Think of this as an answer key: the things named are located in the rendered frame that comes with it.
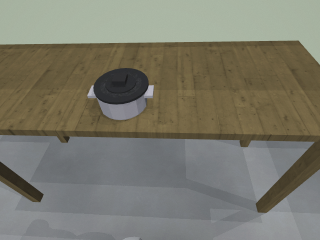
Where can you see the table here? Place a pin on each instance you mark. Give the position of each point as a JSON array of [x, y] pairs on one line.
[[215, 90]]

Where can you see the lid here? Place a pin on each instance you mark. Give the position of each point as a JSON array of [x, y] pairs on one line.
[[136, 85]]

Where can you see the knob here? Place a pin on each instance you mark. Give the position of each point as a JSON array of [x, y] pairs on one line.
[[119, 79]]

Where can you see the pot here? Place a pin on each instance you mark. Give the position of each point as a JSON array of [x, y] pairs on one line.
[[124, 111]]

